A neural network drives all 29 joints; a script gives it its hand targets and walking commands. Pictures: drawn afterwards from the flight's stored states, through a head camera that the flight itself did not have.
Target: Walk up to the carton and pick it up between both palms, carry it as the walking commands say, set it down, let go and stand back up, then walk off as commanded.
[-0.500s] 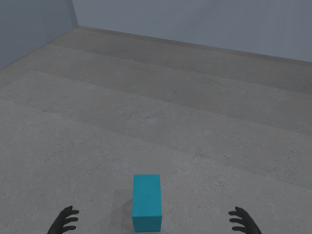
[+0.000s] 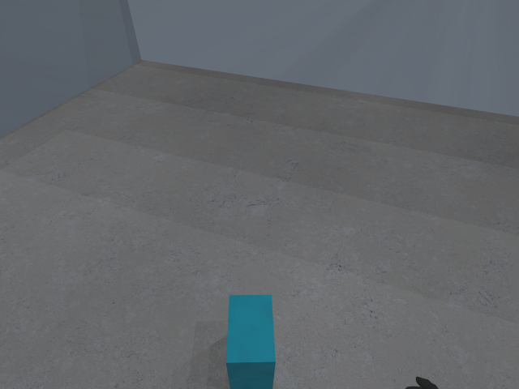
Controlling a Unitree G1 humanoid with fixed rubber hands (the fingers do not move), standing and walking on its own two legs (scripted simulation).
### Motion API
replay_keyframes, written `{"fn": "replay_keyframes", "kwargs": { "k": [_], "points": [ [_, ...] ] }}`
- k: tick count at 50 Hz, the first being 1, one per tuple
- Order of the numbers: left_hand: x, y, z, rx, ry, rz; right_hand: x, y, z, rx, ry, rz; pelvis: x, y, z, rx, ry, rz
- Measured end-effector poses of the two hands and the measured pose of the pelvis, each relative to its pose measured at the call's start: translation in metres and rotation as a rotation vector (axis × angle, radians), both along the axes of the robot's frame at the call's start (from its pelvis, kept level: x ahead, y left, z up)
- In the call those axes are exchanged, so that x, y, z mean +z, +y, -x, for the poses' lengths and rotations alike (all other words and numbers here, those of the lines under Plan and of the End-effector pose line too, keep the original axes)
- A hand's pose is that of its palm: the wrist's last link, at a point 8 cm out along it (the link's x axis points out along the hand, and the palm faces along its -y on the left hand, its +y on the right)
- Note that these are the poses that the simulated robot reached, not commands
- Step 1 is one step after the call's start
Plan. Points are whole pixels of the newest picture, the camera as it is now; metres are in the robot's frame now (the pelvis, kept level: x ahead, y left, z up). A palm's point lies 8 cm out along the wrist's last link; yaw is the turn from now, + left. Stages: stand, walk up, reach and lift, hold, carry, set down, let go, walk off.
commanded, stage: stand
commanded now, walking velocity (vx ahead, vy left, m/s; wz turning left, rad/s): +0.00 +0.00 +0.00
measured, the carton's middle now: (251, 343) +0.45 +0.02 -0.64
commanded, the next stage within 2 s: walk off in 1.18 s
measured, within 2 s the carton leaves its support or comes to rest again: neither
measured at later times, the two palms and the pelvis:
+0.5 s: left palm out of the picture +0.04 +0.29 -0.11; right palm out of the picture +0.06 -0.30 -0.10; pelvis -0.02 -0.01 +0.00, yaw +0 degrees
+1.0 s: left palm out of the picture +0.02 +0.29 -0.11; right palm out of the picture +0.04 -0.30 -0.11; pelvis -0.03 -0.01 +0.01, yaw +1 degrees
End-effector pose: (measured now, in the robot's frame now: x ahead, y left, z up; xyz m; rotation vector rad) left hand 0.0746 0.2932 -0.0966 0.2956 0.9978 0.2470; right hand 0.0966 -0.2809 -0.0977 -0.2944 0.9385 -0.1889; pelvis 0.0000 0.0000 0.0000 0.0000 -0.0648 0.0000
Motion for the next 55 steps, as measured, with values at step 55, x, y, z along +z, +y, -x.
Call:
{"fn": "replay_keyframes", "kwargs": {
  "k": [55],
  "points": [
    [-0.013,-0.003,0.044,0.030,0.185,0.021,-0.008,-0.025,0.048,-0.008,0.213,0.041,0.007,-0.007,0.025,0.009,-0.015,0.005]
  ]
}}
